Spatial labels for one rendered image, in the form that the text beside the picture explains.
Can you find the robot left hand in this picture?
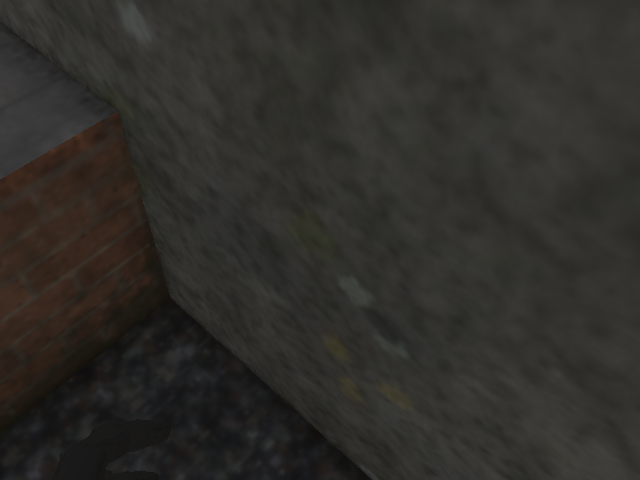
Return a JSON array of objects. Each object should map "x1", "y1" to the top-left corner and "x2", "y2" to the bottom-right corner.
[{"x1": 52, "y1": 417, "x2": 171, "y2": 480}]

